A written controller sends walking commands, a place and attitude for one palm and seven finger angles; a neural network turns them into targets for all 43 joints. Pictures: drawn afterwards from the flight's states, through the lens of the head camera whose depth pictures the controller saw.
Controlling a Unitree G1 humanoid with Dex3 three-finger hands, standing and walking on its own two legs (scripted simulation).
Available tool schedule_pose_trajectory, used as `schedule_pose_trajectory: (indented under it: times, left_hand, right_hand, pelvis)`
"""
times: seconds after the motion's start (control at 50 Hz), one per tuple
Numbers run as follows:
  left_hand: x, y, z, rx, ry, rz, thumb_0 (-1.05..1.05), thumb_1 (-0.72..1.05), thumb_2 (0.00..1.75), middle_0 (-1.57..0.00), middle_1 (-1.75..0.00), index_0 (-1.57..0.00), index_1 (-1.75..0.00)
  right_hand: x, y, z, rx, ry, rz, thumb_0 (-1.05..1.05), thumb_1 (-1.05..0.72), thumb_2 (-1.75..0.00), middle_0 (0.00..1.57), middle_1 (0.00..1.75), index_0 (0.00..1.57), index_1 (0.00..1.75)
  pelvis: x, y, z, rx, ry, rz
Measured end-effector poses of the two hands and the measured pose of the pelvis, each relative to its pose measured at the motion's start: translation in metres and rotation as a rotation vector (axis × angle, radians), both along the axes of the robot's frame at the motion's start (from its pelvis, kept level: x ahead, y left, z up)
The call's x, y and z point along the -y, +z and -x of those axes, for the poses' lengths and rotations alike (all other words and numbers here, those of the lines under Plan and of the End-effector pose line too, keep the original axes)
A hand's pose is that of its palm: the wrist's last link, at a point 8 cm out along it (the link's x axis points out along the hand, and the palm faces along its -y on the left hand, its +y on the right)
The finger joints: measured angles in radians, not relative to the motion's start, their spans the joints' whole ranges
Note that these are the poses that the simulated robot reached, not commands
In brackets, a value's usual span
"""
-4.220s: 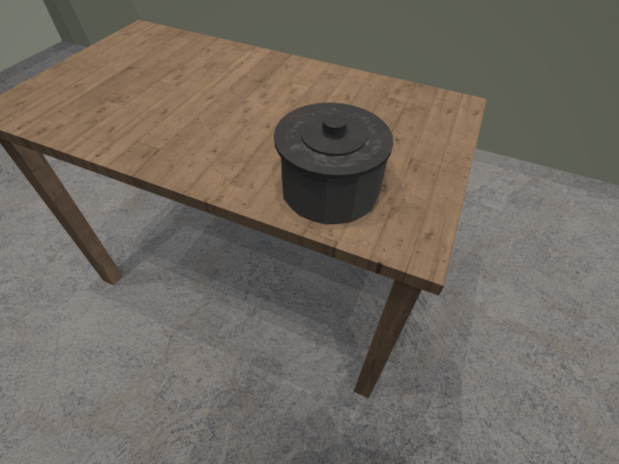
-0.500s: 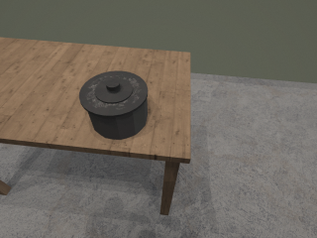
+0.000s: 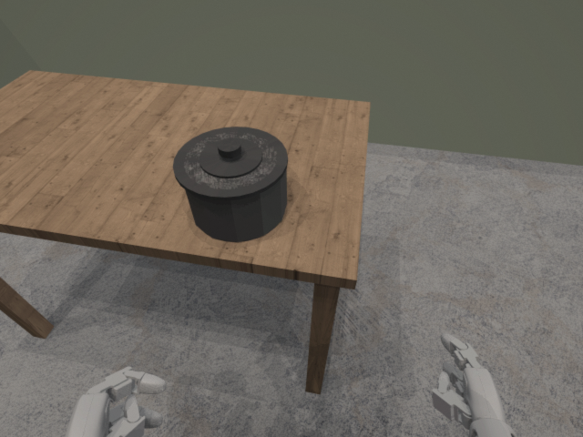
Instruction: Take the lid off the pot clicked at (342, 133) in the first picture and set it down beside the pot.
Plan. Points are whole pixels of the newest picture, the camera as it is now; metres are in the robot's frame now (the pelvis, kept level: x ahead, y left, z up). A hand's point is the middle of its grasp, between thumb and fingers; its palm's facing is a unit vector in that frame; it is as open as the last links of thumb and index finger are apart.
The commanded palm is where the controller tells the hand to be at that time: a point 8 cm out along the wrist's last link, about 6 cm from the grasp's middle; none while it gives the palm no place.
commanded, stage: lift the closed hand beside the body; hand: left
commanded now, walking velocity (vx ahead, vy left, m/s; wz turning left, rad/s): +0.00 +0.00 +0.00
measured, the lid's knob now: (229, 148) +0.54 +0.17 +0.11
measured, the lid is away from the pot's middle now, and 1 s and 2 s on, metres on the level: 0.00 0.00 0.00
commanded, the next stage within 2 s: raise the hand higher, near the body in 0.14 s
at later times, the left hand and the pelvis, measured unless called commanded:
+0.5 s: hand (115, 386) +0.16 +0.24 +0.03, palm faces +0.23 -0.89 -0.40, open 3.1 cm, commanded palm +0.11 +0.28 +0.06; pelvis +0.03 +0.01 +0.00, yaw -1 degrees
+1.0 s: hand (95, 340) +0.19 +0.25 +0.09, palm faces +0.31 -0.86 -0.40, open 3.1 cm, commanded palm +0.14 +0.29 +0.12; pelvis +0.03 +0.02 +0.00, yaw -1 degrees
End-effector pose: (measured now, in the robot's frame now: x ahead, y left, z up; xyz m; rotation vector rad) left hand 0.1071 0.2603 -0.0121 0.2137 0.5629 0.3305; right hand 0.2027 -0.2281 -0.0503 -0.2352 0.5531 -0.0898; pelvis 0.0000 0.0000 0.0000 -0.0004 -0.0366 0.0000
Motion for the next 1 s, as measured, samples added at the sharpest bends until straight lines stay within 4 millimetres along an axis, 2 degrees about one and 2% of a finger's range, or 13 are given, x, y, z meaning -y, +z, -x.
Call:
schedule_pose_trajectory:
  times: [0.08, 0.16, 0.26, 0.34, 0.44, 0.52, 0.64, 0.74, 0.86, 1.0]
  left_hand:
    - [0.001, 0.017, 0.001, 0.045, -0.013, -0.027, 0.01, 0.90, 0.90, -1.05, -1.23, -1.04, -1.22]
    - [-0.004, 0.023, -0.002, 0.050, -0.014, -0.049, 0.01, 0.90, 0.90, -1.17, -1.36, -1.17, -1.36]
    - [-0.010, 0.042, -0.010, 0.086, -0.036, -0.097, 0.01, 0.90, 0.90, -1.25, -1.45, -1.24, -1.44]
    - [-0.014, 0.052, -0.013, 0.101, -0.049, -0.128, 0.01, 0.90, 0.90, -1.27, -1.48, -1.27, -1.47]
    - [-0.015, 0.059, -0.019, 0.106, -0.072, -0.142, 0.01, 0.90, 0.90, -1.29, -1.49, -1.28, -1.49]
    - [-0.017, 0.073, -0.024, 0.162, -0.078, -0.167, 0.01, 0.90, 0.90, -1.29, -1.50, -1.29, -1.49]
    - [-0.021, 0.079, -0.028, 0.192, -0.075, -0.171, 0.01, 0.90, 0.90, -1.29, -1.50, -1.29, -1.49]
    - [-0.024, 0.096, -0.034, 0.262, -0.076, -0.197, 0.01, 0.90, 0.90, -1.30, -1.50, -1.29, -1.49]
    - [-0.025, 0.106, -0.038, 0.307, -0.076, -0.208, 0.01, 0.90, 0.90, -1.30, -1.50, -1.29, -1.49]
    - [-0.028, 0.127, -0.046, 0.385, -0.085, -0.247, 0.01, 0.89, 0.90, -1.30, -1.50, -1.29, -1.49]
  right_hand:
    - [-0.004, -0.007, 0.006, -0.018, -0.003, -0.011, 0.01, -0.91, -0.90, 0.20, 0.30, 0.20, 0.30]
    - [-0.009, -0.020, 0.019, -0.078, -0.028, -0.038, 0.01, -0.91, -0.90, 0.20, 0.30, 0.20, 0.30]
    - [-0.013, -0.033, 0.033, -0.140, -0.046, -0.056, 0.01, -0.91, -0.90, 0.20, 0.30, 0.20, 0.30]
    - [-0.015, -0.039, 0.036, -0.164, -0.065, -0.071, 0.01, -0.91, -0.90, 0.20, 0.30, 0.20, 0.30]
    - [-0.014, -0.038, 0.029, -0.153, -0.063, -0.060, 0.02, -0.91, -0.90, 0.20, 0.30, 0.20, 0.30]
    - [-0.015, -0.032, 0.017, -0.123, -0.062, -0.055, 0.02, -0.91, -0.90, 0.20, 0.30, 0.20, 0.30]
    - [-0.020, -0.021, -0.003, -0.069, -0.043, -0.050, 0.01, -0.91, -0.90, 0.20, 0.30, 0.20, 0.30]
    - [-0.027, -0.015, -0.015, -0.040, -0.017, -0.052, 0.01, -0.91, -0.90, 0.20, 0.30, 0.20, 0.30]
    - [-0.036, -0.015, -0.016, -0.041, 0.007, -0.068, 0.01, -0.91, -0.90, 0.20, 0.30, 0.20, 0.30]
    - [-0.040, -0.023, -0.004, -0.079, 0.015, -0.073, 0.01, -0.91, -0.90, 0.20, 0.30, 0.20, 0.30]
  pelvis:
    - [-0.001, 0.001, -0.003, 0.005, 0.001, 0.000]
    - [-0.001, 0.001, -0.006, 0.008, -0.004, -0.001]
    - [-0.003, 0.002, -0.013, 0.011, -0.015, -0.004]
    - [-0.006, 0.002, -0.018, 0.007, -0.020, -0.006]
    - [-0.010, 0.002, -0.022, 0.004, -0.022, -0.006]
    - [-0.012, 0.002, -0.026, -0.001, -0.025, -0.008]
    - [-0.015, 0.002, -0.030, 0.001, -0.023, -0.006]
    - [-0.017, 0.002, -0.031, 0.004, -0.020, -0.006]
    - [-0.018, 0.002, -0.030, 0.008, -0.018, -0.005]
    - [-0.018, 0.003, -0.026, 0.015, -0.018, -0.003]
